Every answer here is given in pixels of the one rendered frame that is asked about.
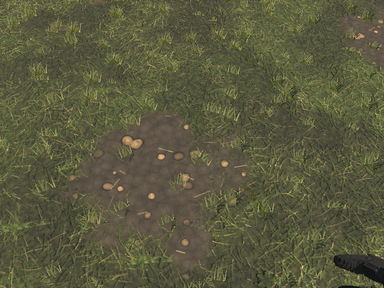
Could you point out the robot right hand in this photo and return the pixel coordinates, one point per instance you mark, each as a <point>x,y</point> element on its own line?
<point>371,266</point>

